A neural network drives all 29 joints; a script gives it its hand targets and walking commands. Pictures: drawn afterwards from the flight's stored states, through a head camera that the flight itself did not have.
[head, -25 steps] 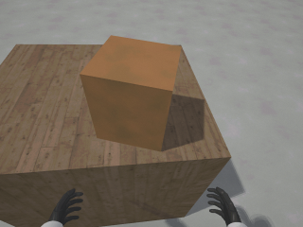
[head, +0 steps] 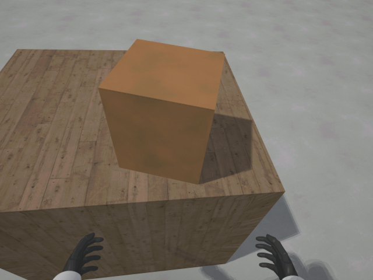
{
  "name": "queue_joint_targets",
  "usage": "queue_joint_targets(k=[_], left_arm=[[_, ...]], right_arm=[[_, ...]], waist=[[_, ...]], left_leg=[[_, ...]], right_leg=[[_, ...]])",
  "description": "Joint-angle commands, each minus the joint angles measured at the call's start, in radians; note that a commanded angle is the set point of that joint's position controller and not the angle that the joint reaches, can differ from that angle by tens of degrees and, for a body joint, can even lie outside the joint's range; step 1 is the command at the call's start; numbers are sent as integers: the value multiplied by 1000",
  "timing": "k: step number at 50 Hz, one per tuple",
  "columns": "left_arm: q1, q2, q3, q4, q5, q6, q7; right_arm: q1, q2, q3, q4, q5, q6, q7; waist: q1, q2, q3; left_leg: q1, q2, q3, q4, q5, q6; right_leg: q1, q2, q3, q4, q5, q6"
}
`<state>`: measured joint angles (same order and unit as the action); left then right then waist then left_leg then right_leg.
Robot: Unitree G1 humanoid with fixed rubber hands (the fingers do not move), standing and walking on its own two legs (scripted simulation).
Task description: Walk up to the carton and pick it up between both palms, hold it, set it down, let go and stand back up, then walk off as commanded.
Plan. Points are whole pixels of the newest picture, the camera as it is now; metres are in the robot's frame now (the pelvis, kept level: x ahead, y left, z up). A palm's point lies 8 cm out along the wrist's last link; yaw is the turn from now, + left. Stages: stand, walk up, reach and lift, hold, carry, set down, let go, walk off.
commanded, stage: let go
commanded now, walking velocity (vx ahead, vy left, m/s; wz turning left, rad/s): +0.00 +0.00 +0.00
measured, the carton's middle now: (168, 114) +0.47 +0.05 +0.10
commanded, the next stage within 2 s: stand in 0.38 s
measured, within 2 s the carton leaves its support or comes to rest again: neither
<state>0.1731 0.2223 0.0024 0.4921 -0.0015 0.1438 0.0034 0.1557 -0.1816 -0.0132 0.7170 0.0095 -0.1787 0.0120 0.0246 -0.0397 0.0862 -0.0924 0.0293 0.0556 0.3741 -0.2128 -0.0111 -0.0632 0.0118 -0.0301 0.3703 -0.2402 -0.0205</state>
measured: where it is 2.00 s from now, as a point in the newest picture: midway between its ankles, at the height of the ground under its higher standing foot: outside the picture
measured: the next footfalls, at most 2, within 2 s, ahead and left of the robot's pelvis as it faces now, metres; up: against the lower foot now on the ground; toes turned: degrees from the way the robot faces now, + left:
none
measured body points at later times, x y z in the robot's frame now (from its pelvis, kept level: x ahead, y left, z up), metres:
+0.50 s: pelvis +0.00 +0.02 +0.00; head +0.01 +0.03 +0.45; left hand +0.16 +0.28 -0.09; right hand +0.16 -0.25 -0.09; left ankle +0.00 +0.12 -0.75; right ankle -0.02 -0.10 -0.75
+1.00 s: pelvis +0.00 +0.03 +0.00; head +0.00 +0.04 +0.45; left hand +0.10 +0.34 -0.12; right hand +0.12 -0.28 -0.11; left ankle +0.00 +0.12 -0.75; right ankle -0.02 -0.10 -0.75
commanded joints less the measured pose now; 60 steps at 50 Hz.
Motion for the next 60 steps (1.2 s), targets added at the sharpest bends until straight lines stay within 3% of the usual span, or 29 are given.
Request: queue_joint_targets(k=[1, 10, 12, 15, 19, 20, 21, 23, 25, 28, 29, 31, 33, 34, 36, 38, 40, 41, 42, 43, 44, 46, 49, 53, 54, 55, 56, 59, 60], left_arm=[[-48, 85, 16, -97, -14, -25, 5], [-54, 77, 7, -108, -9, -40, 21], [-48, 71, 14, -93, -7, -40, 20], [-36, 80, 20, -98, -3, -41, 15], [-50, 66, -1, -101, -1, -36, 24], [13, 297, 102, -6, 59, -96, 23], [50, 296, 97, 4, 44, -128, 21], [-12, 230, 82, 25, 35, -154, 8], [-27, 228, 70, 69, 32, -168, -4], [-37, 272, 77, 136, 27, -173, -10], [-32, 287, 86, 158, 27, -170, -13], [-35, 282, 74, 195, 26, -175, -15], [-13, 306, 82, 227, 18, -184, -10], [-28, 314, 74, 240, 18, -183, -8], [-27, 318, 70, 271, 22, -180, -13], [-29, 321, 66, 291, 25, -188, -8], [-34, 341, 66, 319, 18, -190, -4], [-36, 343, 63, 326, 19, -191, -6], [-27, 338, 63, 333, 16, -190, -6], [-41, 344, 60, 341, 19, -187, -4], [-29, 332, 61, 349, 17, -184, -3], [-34, 349, 61, 381, 15, -186, -3], [-28, 340, 54, 404, 20, -186, 2], [-31, 344, 48, 435, 8, -191, 1], [-39, 319, 42, 425, 14, -190, 0], [-46, 353, 47, 431, 16, -179, 1], [-42, 351, 51, 441, 14, -180, 4], [-31, 337, 37, 456, 16, -182, 2], [-74, 357, 43, 456, 22, -178, 1]], right_arm=[[-46, -85, -34, -106, 1, -23, -1], [-60, -112, -51, -58, 14, -39, 9], [-70, -126, -49, -50, 13, -45, 10], [-55, -118, -33, -63, 13, -41, 8], [-74, -125, -45, -44, 13, -33, 16], [8, -325, -82, 21, -55, 47, -13], [3, -283, -80, 22, -44, 80, -26], [-16, -293, -70, 24, -50, 94, -18], [-45, -281, -51, 37, -43, 84, -4], [-52, -305, -47, 92, -44, 93, 3], [-52, -310, -41, 89, -42, 99, 6], [-74, -335, -37, 116, -36, 107, 10], [-60, -358, -41, 143, -48, 112, 10], [-64, -353, -33, 141, -46, 110, 12], [-58, -371, -38, 168, -42, 121, 7], [-60, -375, -33, 194, -34, 119, 4], [-57, -373, -21, 207, -34, 119, -1], [-68, -382, -19, 217, -34, 123, -3], [-57, -382, -25, 225, -37, 121, -3], [-77, -385, -21, 234, -34, 122, -1], [-73, -397, -23, 225, -40, 122, -2], [-58, -393, -17, 255, -26, 126, -4], [-75, -401, -18, 273, -37, 127, -7], [-78, -390, -16, 284, -35, 128, -5], [-77, -387, -16, 288, -31, 128, -11], [-71, -386, -10, 297, -32, 128, -13], [-78, -401, -14, 307, -32, 130, -10], [-58, -399, -22, 304, -25, 130, -9], [-66, -394, -15, 322, -27, 131, -9]], waist=[[3, 22, -83], [-3, 59, -105], [1, 41, -112], [2, 13, -117], [-6, 53, -98], [4, 86, -116], [6, 53, -161], [-19, 84, -176], [-21, 8, -175], [-19, 71, -123], [-13, 9, -99], [-10, 33, -97], [-1, 6, -141], [-3, 55, -135], [5, 38, -116], [-7, 19, -103], [-17, 56, -148], [-20, 22, -127], [-23, 51, -151], [-21, 0, -92], [-10, 54, -105], [-26, 6, -114], [-26, 82, -125], [-24, 23, -137], [-15, 64, -115], [-15, 70, -85], [-6, 36, -85], [-21, 61, -124], [-22, 6, -117]], left_leg=[[102, -25, 12, -13, 194, 4], [127, -33, -2, -6, 266, -10], [130, -34, -2, 5, 316, -11], [126, -24, -4, -2, 298, -6], [121, -24, -13, -12, 252, -15], [-64, 89, -72, 22, 307, 30], [-41, 111, -111, 2, 262, 39], [-82, 105, -106, 31, 202, 53], [-80, 99, -103, 41, 165, 55], [-109, 87, -132, 8, 127, 57], [-113, 100, -149, 1, 136, 70], [-106, 99, -141, 2, 162, 66], [-73, 89, -152, -9, 177, 69], [-73, 87, -140, -4, 182, 69], [-62, 89, -137, -19, 165, 63], [-47, 97, -146, -27, 192, 68], [-35, 90, -142, -36, 213, 70], [-28, 95, -138, -31, 232, 69], [-19, 104, -150, -35, 214, 66], [-52, 100, -152, -42, 228, 66], [-40, 96, -133, -32, 219, 61], [-15, 105, -144, -59, 197, 65], [-14, 98, -144, -70, 207, 63], [6, 114, -164, -80, 244, 65], [-19, 113, -147, -76, 249, 57], [-37, 100, -141, -90, 235, 39], [-28, 99, -148, -87, 213, 57], [-20, 99, -147, -97, 175, 47], [-32, 106, -143, -91, 183, 49]], right_leg=[[-115, -10, 7, -89, 129, 25], [-125, -2, 9, -81, 175, 13], [-117, 4, 3, -72, 223, 12], [-106, 1, 2, -75, 211, 18], [-128, 4, 5, -77, 149, 4], [-103, -113, 76, 15, 142, 12], [-67, -128, 80, 43, 136, 6], [-81, -133, 104, 39, 121, -3], [-111, -135, 99, 15, 130, -4], [-113, -126, 99, 17, 109, -6], [-124, -123, 86, 14, 98, -8], [-115, -135, 101, -14, 104, -8], [-88, -126, 106, -4, 122, -14], [-81, -144, 120, -10, 136, -23], [-92, -132, 96, -34, 100, -17], [-92, -131, 106, -33, 169, -16], [-54, -142, 118, -29, 189, -17], [-78, -136, 113, -44, 183, -11], [-58, -135, 105, -39, 189, -9], [-80, -131, 104, -38, 172, -5], [-79, -137, 104, -57, 171, -8], [-74, -137, 98, -67, 156, -5], [-48, -140, 107, -72, 179, -11], [-44, -135, 91, -59, 171, 1], [-35, -151, 100, -69, 192, 4], [-50, -134, 94, -68, 161, -3], [-56, -141, 105, -77, 132, -6], [-26, -140, 98, -80, 159, -4], [-29, -145, 101, -73, 159, -7]])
